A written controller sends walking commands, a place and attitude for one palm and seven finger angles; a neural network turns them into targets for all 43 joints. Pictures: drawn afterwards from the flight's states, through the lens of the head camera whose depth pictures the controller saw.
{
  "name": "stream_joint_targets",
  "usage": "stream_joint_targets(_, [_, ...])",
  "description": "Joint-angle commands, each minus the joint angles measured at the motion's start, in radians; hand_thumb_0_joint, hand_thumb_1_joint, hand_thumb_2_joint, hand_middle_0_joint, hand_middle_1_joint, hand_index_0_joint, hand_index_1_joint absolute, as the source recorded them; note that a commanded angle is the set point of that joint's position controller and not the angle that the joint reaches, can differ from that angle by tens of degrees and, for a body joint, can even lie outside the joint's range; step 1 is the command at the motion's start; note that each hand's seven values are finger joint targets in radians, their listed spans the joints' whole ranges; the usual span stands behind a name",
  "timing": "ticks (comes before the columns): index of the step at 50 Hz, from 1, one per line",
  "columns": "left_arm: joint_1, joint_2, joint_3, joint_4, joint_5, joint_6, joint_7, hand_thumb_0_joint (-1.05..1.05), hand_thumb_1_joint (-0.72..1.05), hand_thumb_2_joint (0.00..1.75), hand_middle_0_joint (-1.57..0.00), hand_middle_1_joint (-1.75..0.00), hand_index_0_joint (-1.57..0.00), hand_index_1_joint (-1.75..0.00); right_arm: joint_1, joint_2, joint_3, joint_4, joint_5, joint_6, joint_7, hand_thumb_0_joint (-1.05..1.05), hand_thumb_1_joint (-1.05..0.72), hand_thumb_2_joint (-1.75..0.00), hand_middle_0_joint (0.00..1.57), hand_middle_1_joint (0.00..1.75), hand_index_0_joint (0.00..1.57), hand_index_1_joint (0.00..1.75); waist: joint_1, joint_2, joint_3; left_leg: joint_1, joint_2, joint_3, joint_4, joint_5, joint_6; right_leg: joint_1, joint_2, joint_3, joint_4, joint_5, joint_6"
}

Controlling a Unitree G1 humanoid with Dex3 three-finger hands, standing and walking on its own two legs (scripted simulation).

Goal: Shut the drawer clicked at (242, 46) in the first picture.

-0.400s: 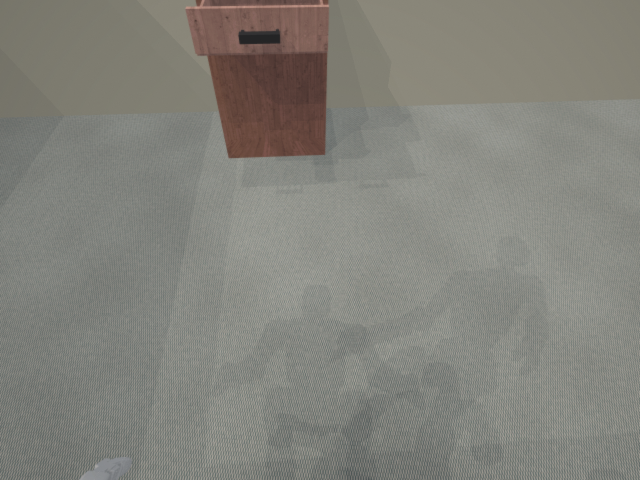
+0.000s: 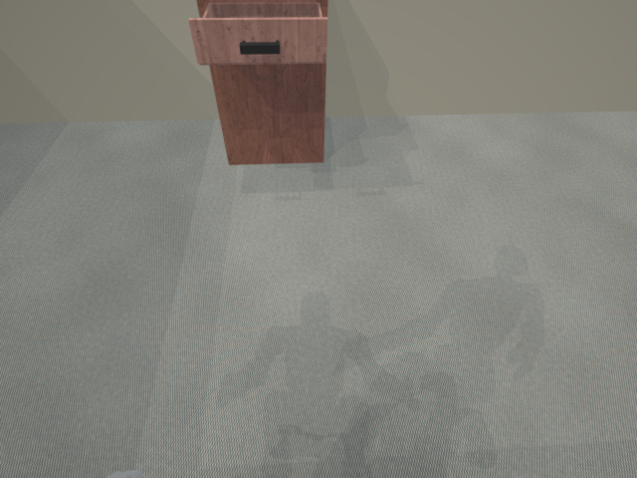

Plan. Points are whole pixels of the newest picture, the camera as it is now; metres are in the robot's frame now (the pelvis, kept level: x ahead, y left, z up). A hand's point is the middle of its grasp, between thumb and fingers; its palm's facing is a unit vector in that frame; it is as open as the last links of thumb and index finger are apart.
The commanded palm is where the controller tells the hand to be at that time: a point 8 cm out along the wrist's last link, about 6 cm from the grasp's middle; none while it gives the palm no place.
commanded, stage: stand and wait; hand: left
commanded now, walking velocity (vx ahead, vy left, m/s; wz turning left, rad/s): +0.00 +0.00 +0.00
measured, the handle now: (260, 45) +1.39 +0.28 -0.04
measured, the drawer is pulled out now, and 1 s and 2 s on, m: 0.30 0.30 0.30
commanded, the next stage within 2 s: look at it before walking up in 0.58 s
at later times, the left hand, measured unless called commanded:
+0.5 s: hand out of the picture +0.06 +0.24 -0.15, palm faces -0.04 -0.94 -0.33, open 7.4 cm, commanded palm none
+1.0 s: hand out of the picture +0.05 +0.24 -0.15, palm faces -0.05 -0.94 -0.32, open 7.4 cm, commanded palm none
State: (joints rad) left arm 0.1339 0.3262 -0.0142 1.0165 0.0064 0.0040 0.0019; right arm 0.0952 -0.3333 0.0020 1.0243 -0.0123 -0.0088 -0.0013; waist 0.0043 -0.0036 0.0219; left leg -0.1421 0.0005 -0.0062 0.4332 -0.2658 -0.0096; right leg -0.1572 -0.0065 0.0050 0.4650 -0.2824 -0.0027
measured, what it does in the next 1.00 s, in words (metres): stands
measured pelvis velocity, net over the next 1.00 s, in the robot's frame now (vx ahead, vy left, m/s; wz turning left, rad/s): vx -0.02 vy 0.00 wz -0.02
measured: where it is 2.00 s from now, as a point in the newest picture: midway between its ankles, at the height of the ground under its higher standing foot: outside the picture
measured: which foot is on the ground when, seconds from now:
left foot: down 0.00-1.00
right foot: down 0.00-1.00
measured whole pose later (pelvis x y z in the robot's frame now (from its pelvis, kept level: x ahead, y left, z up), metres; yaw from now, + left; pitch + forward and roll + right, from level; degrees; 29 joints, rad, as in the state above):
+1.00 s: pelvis -0.02 +0.00 +0.00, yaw -1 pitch -2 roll +0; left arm 0.14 0.34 -0.02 1.08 0.01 0.00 0.00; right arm 0.13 -0.33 0.00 1.11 -0.01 -0.01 0.01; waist 0.00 -0.01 0.03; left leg -0.14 0.01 0.01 0.37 -0.20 -0.01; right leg -0.15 0.00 0.02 0.39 -0.21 0.00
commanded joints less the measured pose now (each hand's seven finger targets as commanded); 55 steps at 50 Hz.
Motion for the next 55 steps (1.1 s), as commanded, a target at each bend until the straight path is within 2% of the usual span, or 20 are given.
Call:
stream_joint_targets(1, [-0.047, 0.222, 0.055, -0.061, 0.002, -0.028, 0.013, 0.0, 0.9, 0.9, -0.2, -0.3, -0.2, -0.3, -0.043, -0.198, -0.041, -0.063, -0.001, -0.023, -0.019, 0.0, -0.9, -0.9, 0.2, 0.3, 0.2, 0.3, -0.004, -0.01, -0.081, 0.015, 0.106, -0.074, -0.051, 0.257, 0.042, 0.024, -0.112, 0.097, -0.079, 0.292, -0.04])
stream_joint_targets(8, [-0.039, 0.224, 0.052, -0.032, 0.0, -0.029, 0.012, 0.0, 0.9, 0.9, -0.2, -0.3, -0.2, -0.3, -0.03, -0.204, -0.036, -0.03, 0.0, -0.023, -0.017, 0.0, -0.9, -0.9, 0.2, 0.3, 0.2, 0.3, -0.003, -0.011, -0.071, 0.016, 0.111, -0.077, -0.071, 0.232, 0.04, 0.025, -0.113, 0.104, -0.1, 0.268, -0.041])
stream_joint_targets(19, [-0.039, 0.224, 0.047, -0.008, 0.001, -0.028, 0.009, 0.0, 0.9, 0.9, -0.2, -0.3, -0.2, -0.3, -0.015, -0.206, -0.032, 0.003, 0.001, -0.021, -0.013, 0.0, -0.9, -0.9, 0.2, 0.3, 0.2, 0.3, -0.004, -0.002, -0.039, 0.0, 0.111, -0.083, -0.102, 0.149, 0.036, -0.005, -0.109, 0.124, -0.142, 0.144, -0.038])
stream_joint_targets(22, [-0.037, 0.223, 0.047, -0.007, 0.002, -0.03, 0.009, 0.0, 0.9, 0.9, -0.2, -0.3, -0.2, -0.3, -0.009, -0.203, -0.032, 0.007, 0.001, -0.021, -0.012, 0.0, -0.9, -0.9, 0.2, 0.3, 0.2, 0.3, -0.003, -0.019, -0.04, 0.001, 0.111, -0.084, -0.102, 0.15, 0.036, -0.009, -0.11, 0.129, -0.148, 0.141, -0.038])
stream_joint_targets(26, [-0.037, 0.221, 0.046, -0.006, 0.003, -0.029, 0.009, 0.0, 0.9, 0.9, -0.2, -0.3, -0.2, -0.3, -0.01, -0.202, -0.033, 0.011, 0.002, -0.022, -0.011, 0.0, -0.9, -0.9, 0.2, 0.3, 0.2, 0.3, -0.002, 0.0, -0.034, -0.004, 0.113, -0.085, -0.108, 0.141, 0.036, -0.015, -0.109, 0.125, -0.15, 0.127, -0.036])
stream_joint_targets(31, [-0.036, 0.216, 0.046, -0.006, 0.004, -0.03, 0.009, 0.0, 0.9, 0.9, -0.2, -0.3, -0.2, -0.3, -0.005, -0.201, -0.033, 0.014, 0.002, -0.023, -0.011, 0.0, -0.9, -0.9, 0.2, 0.3, 0.2, 0.3, -0.004, -0.014, -0.04, 0.001, 0.115, -0.087, -0.11, 0.146, 0.036, -0.015, -0.107, 0.125, -0.149, 0.128, -0.034])
stream_joint_targets(38, [-0.03, 0.215, 0.045, -0.003, 0.003, -0.032, 0.01, 0.0, 0.9, 0.9, -0.2, -0.3, -0.2, -0.3, -0.008, -0.201, -0.034, 0.018, 0.003, -0.025, -0.011, 0.0, -0.9, -0.9, 0.2, 0.3, 0.2, 0.3, -0.004, 0.003, -0.058, 0.013, 0.12, -0.089, -0.111, 0.181, 0.037, 0.001, -0.107, 0.121, -0.14, 0.179, -0.034])
stream_joint_targets(44, [-0.027, 0.214, 0.043, 0.0, 0.004, -0.03, 0.009, 0.0, 0.9, 0.9, -0.2, -0.3, -0.2, -0.3, -0.014, -0.202, -0.033, 0.021, 0.003, -0.023, -0.011, 0.0, -0.9, -0.9, 0.2, 0.3, 0.2, 0.3, -0.002, 0.001, -0.031, 0.004, 0.119, -0.09, -0.12, 0.157, 0.037, -0.014, -0.105, 0.12, -0.151, 0.151, -0.031])
stream_joint_targets(55, [-0.023, 0.213, 0.043, 0.004, 0.005, -0.031, 0.009, 0.0, 0.9, 0.9, -0.2, -0.3, -0.2, -0.3, -0.015, -0.206, -0.035, 0.019, 0.005, -0.023, -0.01, 0.0, -0.9, -0.9, 0.2, 0.3, 0.2, 0.3, -0.004, 0.0, -0.048, 0.025, 0.123, -0.093, -0.122, 0.187, 0.039, -0.005, -0.105, 0.113, -0.145, 0.185, -0.028])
